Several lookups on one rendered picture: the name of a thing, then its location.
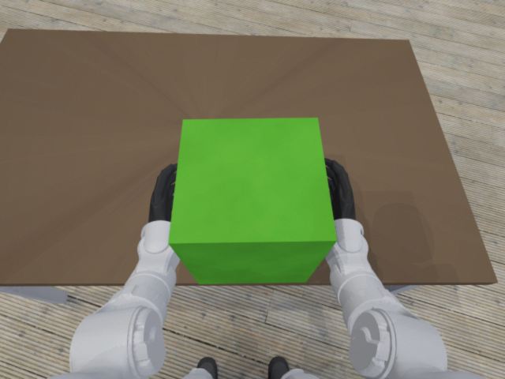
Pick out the robot right hand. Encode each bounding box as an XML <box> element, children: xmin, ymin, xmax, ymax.
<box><xmin>324</xmin><ymin>158</ymin><xmax>356</xmax><ymax>220</ymax></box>

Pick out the right robot foot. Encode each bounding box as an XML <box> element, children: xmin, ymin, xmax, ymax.
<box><xmin>268</xmin><ymin>356</ymin><xmax>290</xmax><ymax>379</ymax></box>

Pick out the robot right forearm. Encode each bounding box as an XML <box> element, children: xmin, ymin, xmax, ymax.
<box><xmin>325</xmin><ymin>219</ymin><xmax>447</xmax><ymax>353</ymax></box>

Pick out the robot right upper arm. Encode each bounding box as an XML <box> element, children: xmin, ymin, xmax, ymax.
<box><xmin>348</xmin><ymin>309</ymin><xmax>486</xmax><ymax>379</ymax></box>

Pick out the robot left forearm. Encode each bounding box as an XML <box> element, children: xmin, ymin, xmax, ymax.
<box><xmin>69</xmin><ymin>220</ymin><xmax>180</xmax><ymax>373</ymax></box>

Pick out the robot left hand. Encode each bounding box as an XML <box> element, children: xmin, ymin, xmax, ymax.
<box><xmin>148</xmin><ymin>163</ymin><xmax>178</xmax><ymax>223</ymax></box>

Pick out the robot left upper arm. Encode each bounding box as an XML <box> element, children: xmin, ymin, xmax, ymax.
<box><xmin>47</xmin><ymin>306</ymin><xmax>166</xmax><ymax>379</ymax></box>

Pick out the carton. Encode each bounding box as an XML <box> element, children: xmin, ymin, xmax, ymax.
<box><xmin>168</xmin><ymin>118</ymin><xmax>337</xmax><ymax>284</ymax></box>

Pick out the robot foot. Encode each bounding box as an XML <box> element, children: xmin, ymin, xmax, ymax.
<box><xmin>268</xmin><ymin>356</ymin><xmax>290</xmax><ymax>379</ymax></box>
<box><xmin>197</xmin><ymin>357</ymin><xmax>218</xmax><ymax>379</ymax></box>

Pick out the left robot foot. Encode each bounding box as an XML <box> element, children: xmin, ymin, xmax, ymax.
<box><xmin>197</xmin><ymin>357</ymin><xmax>218</xmax><ymax>379</ymax></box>

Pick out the table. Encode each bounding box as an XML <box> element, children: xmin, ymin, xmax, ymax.
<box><xmin>0</xmin><ymin>28</ymin><xmax>498</xmax><ymax>304</ymax></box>

